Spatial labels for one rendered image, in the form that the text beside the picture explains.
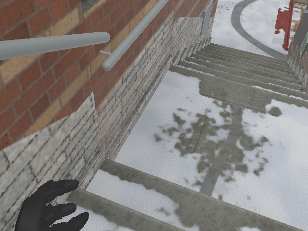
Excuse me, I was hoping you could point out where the robot left hand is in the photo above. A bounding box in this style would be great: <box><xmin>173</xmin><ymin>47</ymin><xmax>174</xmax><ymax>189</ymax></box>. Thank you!
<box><xmin>13</xmin><ymin>179</ymin><xmax>90</xmax><ymax>231</ymax></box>

